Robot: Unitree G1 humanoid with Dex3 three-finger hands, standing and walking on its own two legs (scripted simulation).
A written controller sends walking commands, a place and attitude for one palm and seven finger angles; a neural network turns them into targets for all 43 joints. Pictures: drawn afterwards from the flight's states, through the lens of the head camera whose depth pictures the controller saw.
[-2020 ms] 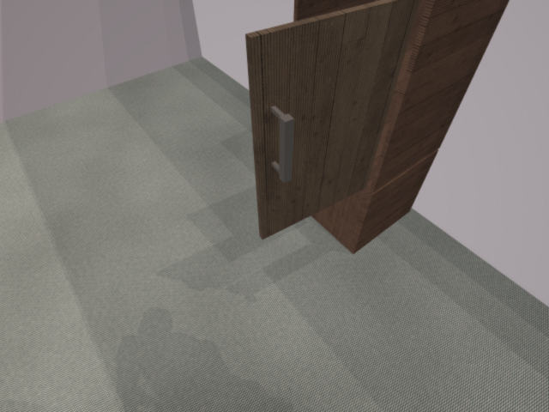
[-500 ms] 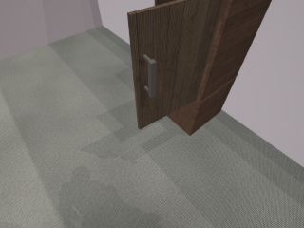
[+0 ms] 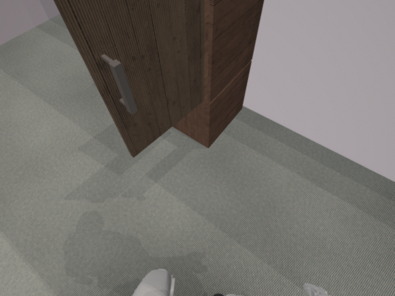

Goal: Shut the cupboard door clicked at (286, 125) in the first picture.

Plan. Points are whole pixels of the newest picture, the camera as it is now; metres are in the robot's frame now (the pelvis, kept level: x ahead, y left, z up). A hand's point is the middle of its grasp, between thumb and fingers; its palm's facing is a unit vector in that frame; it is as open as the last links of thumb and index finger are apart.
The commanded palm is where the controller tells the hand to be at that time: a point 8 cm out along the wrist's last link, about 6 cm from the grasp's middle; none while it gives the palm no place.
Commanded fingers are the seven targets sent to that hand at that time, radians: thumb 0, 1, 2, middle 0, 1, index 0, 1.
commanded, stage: walk to a spot facing it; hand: left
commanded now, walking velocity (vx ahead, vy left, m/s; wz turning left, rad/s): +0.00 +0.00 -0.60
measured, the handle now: (120, 85) +0.59 +0.27 +0.01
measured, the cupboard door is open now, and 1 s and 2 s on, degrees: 83 83 83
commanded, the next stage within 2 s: none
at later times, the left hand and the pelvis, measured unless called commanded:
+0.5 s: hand (101, 270) +0.16 +0.25 -0.17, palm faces -0.22 -0.95 -0.22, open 7.4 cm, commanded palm none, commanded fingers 0.00 0.90 0.90 -0.20 -0.30 -0.20 -0.30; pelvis +0.02 +0.06 +0.00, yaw -17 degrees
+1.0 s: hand (153, 252) +0.21 +0.14 -0.16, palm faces -0.55 -0.80 -0.22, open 7.4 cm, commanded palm none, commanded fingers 0.00 0.90 0.90 -0.20 -0.30 -0.20 -0.30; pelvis +0.03 +0.02 +0.00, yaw -35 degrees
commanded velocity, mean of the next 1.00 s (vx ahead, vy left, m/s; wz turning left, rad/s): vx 0.04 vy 0.00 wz -0.60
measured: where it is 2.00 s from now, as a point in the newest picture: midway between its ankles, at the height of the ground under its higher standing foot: (260, 272)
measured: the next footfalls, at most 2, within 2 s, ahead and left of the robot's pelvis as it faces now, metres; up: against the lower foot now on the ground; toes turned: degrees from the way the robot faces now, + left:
left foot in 0.30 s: +0.07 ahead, +0.17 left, +0.00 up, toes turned -11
right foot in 0.68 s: +0.01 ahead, -0.09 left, +0.00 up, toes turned -29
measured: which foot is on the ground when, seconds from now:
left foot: up 0.00-0.28, down 0.30-0.68, up 0.70-1.00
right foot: down 0.00-0.28, up 0.30-0.66, down 0.68-1.00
